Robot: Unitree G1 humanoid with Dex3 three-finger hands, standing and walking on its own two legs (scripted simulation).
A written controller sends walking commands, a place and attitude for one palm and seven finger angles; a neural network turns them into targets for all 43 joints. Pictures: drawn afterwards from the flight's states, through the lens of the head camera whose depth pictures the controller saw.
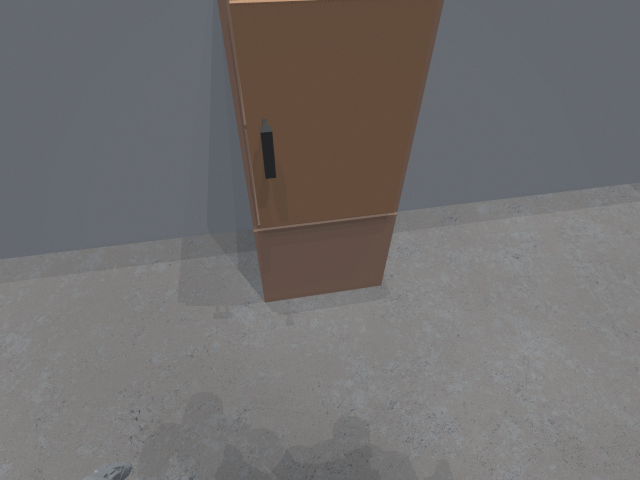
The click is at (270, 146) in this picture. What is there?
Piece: cupboard door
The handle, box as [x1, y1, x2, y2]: [260, 119, 275, 178]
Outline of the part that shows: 262,119 263,125 260,127 265,176 266,178 275,177 271,128 270,126 266,125 266,120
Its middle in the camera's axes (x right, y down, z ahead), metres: -0.13 -0.22 +0.93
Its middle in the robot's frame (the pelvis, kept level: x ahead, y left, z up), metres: +0.83 +0.17 -0.05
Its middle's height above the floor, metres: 0.71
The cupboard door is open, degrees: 0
